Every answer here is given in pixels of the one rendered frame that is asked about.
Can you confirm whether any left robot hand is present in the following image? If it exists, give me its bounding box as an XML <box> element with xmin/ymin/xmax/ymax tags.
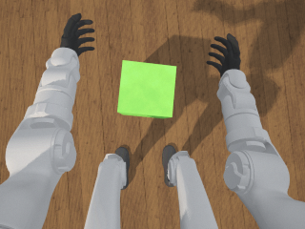
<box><xmin>60</xmin><ymin>12</ymin><xmax>95</xmax><ymax>57</ymax></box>

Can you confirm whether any robot right foot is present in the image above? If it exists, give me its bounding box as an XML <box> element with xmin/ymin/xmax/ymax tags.
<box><xmin>162</xmin><ymin>145</ymin><xmax>176</xmax><ymax>187</ymax></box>

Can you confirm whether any right robot hand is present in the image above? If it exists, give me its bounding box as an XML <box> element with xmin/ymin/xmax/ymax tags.
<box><xmin>206</xmin><ymin>33</ymin><xmax>241</xmax><ymax>78</ymax></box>

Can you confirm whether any robot left forearm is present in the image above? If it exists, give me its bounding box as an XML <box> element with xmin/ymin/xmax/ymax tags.
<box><xmin>5</xmin><ymin>47</ymin><xmax>81</xmax><ymax>171</ymax></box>

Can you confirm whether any carton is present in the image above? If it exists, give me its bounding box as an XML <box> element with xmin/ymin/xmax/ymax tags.
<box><xmin>117</xmin><ymin>60</ymin><xmax>176</xmax><ymax>119</ymax></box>

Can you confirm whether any left robot upper arm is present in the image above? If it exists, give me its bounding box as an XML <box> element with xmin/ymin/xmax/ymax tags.
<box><xmin>0</xmin><ymin>127</ymin><xmax>77</xmax><ymax>229</ymax></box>

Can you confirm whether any right robot upper arm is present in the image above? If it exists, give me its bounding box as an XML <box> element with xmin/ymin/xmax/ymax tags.
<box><xmin>223</xmin><ymin>149</ymin><xmax>305</xmax><ymax>229</ymax></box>

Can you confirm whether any robot right forearm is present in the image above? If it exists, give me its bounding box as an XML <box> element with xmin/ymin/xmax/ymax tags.
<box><xmin>216</xmin><ymin>69</ymin><xmax>290</xmax><ymax>188</ymax></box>

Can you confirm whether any left robot shin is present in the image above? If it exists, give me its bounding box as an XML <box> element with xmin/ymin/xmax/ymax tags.
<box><xmin>97</xmin><ymin>154</ymin><xmax>124</xmax><ymax>173</ymax></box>

